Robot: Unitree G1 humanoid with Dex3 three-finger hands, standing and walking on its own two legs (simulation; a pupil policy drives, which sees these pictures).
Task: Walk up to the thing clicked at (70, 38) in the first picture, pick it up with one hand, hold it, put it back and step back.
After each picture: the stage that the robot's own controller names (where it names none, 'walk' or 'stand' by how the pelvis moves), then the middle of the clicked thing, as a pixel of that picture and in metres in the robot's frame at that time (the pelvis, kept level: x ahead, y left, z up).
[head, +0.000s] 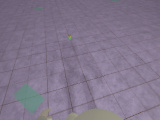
stand; (69, 37) +1.83 +0.62 -0.72
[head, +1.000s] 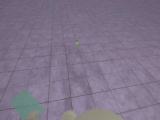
walk; (76, 42) +1.75 +0.30 -0.70
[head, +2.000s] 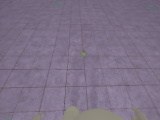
walk; (83, 53) +1.19 +0.16 -0.70
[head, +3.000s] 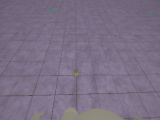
walk; (76, 72) +0.76 +0.19 -0.71
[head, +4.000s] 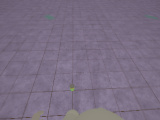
walk; (72, 87) +0.53 +0.22 -0.71
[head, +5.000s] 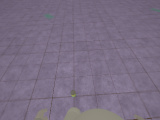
stand; (73, 93) +0.40 +0.23 -0.70
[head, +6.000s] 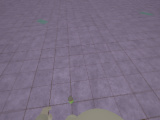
stand; (70, 99) +0.35 +0.24 -0.72
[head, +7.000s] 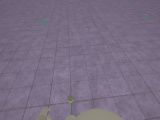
stand; (70, 99) +0.37 +0.24 -0.73
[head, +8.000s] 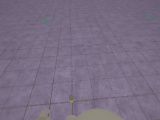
stand; (71, 98) +0.37 +0.22 -0.73
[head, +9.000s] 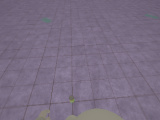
stand; (71, 99) +0.37 +0.22 -0.73
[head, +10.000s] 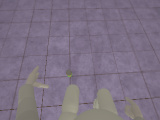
go down; (69, 73) +0.42 +0.21 -0.52
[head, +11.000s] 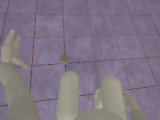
go down; (64, 59) +0.46 +0.24 -0.32
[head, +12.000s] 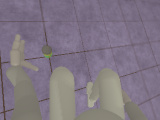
close in; (47, 52) +0.44 +0.27 -0.25
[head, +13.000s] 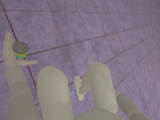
close; (20, 50) +0.44 +0.29 -0.22
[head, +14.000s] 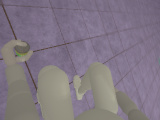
lift; (22, 49) +0.42 +0.29 -0.23
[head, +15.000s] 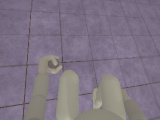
lift; (55, 65) +0.33 +0.26 -0.11
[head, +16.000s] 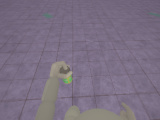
hold; (66, 75) +0.32 +0.17 +0.02
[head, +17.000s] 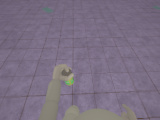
hold; (68, 77) +0.32 +0.17 -0.03
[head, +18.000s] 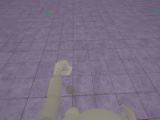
hold; (70, 90) +0.30 +0.17 -0.22
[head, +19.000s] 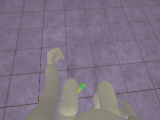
crouch; (79, 87) +0.25 +0.06 -0.46
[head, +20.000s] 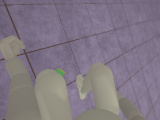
lower; (57, 77) +0.26 +0.08 -0.26
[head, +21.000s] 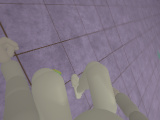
lower; (53, 78) +0.26 +0.08 -0.25
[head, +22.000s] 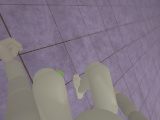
lower; (56, 79) +0.26 +0.07 -0.25
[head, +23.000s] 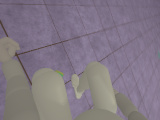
lower; (55, 79) +0.26 +0.06 -0.26
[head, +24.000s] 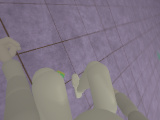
lower; (57, 79) +0.25 +0.05 -0.26
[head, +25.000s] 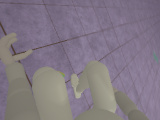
open; (57, 80) +0.25 +0.04 -0.25
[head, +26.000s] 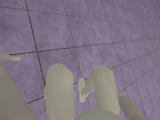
stand; (66, 81) +0.25 +0.02 -0.27
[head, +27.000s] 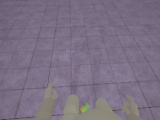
stand; (84, 108) +0.16 +0.00 -0.62
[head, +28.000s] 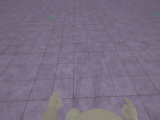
stand; out of the picture +0.14 +0.00 -0.69
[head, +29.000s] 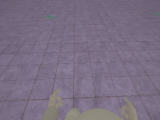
stand; out of the picture +0.13 -0.01 -0.69
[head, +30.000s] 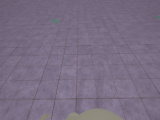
stand; out of the picture +0.15 -0.02 -0.74
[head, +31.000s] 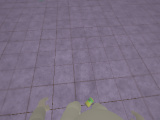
walk; (89, 102) +0.21 -0.07 -0.73
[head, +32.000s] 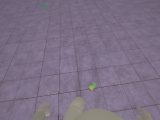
walk; (91, 86) +0.47 -0.02 -0.72
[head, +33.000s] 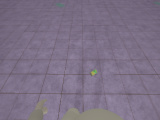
stand; (93, 72) +0.76 -0.03 -0.72
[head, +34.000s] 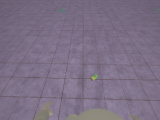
stand; (93, 77) +0.74 -0.07 -0.75
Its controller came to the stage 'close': yes
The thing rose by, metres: 0.69
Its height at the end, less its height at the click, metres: -0.02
